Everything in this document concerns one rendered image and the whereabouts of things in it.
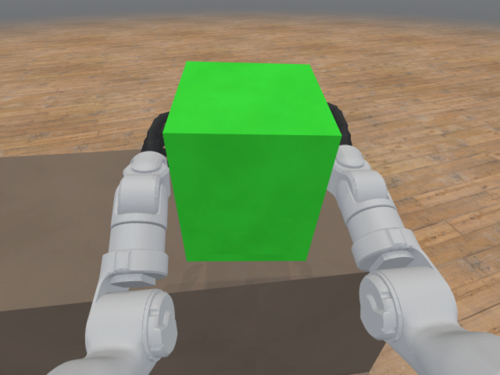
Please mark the right robot hand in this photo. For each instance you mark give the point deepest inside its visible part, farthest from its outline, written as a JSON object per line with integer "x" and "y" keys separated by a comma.
{"x": 342, "y": 124}

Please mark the robot right forearm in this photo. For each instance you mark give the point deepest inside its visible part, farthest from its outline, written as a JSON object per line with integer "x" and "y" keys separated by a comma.
{"x": 380, "y": 240}

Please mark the robot left upper arm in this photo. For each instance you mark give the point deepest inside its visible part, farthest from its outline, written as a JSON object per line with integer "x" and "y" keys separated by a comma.
{"x": 128, "y": 332}

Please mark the pedestal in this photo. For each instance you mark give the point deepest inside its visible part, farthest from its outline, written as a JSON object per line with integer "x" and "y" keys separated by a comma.
{"x": 233, "y": 317}

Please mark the carton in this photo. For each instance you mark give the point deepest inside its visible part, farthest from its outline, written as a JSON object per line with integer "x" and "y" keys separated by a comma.
{"x": 250, "y": 147}

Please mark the robot left forearm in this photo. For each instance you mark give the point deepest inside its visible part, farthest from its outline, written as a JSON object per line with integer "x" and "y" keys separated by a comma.
{"x": 136, "y": 256}

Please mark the left robot hand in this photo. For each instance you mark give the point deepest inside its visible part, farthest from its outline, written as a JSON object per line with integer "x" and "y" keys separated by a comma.
{"x": 154, "y": 141}

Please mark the robot right upper arm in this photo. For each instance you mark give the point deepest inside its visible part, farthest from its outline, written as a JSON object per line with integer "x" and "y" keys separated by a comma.
{"x": 413, "y": 310}

